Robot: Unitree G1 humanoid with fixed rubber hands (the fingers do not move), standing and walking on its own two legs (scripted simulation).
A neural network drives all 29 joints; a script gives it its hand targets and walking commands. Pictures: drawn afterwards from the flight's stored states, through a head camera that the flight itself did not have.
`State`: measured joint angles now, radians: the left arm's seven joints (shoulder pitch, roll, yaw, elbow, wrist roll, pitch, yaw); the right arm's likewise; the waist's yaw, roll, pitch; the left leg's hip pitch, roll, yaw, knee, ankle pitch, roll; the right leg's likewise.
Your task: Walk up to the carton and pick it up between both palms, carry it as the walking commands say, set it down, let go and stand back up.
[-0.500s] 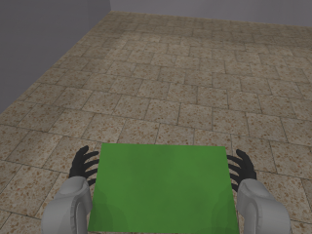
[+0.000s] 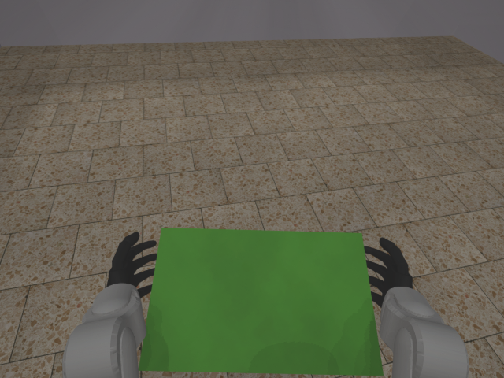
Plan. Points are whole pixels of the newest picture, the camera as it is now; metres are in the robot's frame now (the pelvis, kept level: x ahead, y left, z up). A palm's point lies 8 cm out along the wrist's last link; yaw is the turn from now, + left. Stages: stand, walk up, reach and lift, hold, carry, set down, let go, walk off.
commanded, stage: carry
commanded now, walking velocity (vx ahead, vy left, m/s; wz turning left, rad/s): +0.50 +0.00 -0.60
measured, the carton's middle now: (258, 304) +0.26 +0.00 -0.01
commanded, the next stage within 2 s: none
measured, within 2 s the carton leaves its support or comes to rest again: neither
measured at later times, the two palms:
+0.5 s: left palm (231, 147) +0.57 +0.07 +0.07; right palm (401, 180) +0.51 -0.29 +0.06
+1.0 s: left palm (294, 75) +0.91 -0.10 +0.08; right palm (421, 119) +0.69 -0.39 +0.09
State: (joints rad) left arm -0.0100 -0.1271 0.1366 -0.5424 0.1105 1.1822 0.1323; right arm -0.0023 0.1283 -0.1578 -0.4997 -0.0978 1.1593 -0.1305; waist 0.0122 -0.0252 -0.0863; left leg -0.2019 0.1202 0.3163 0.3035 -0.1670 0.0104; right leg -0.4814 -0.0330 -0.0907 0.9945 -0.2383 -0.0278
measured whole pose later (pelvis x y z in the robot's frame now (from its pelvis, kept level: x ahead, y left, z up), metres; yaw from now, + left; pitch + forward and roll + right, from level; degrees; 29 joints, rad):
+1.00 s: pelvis +0.61 -0.11 +0.00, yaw -36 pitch +4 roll -1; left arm 0.00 -0.13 0.14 -0.55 0.11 1.16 0.12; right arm 0.02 0.13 -0.14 -0.53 -0.10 1.15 -0.14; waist -0.01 -0.03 -0.06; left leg -0.18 0.10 0.33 0.29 -0.17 0.02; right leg -0.51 -0.05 -0.07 0.97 -0.25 -0.03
